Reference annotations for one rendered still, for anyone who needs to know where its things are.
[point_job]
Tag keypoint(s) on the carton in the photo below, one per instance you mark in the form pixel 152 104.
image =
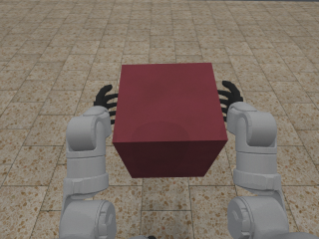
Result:
pixel 169 121

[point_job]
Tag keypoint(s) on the robot left upper arm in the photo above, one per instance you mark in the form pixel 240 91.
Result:
pixel 89 219

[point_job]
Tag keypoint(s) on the left robot forearm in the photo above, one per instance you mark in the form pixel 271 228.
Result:
pixel 86 149

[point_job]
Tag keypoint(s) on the right robot hand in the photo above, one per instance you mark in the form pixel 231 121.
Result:
pixel 233 96

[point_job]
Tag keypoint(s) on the right robot forearm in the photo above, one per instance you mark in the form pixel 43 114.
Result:
pixel 256 147

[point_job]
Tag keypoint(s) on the robot right upper arm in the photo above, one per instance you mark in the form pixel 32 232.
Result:
pixel 259 217

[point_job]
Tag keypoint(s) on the left robot hand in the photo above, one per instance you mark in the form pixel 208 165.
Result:
pixel 101 100

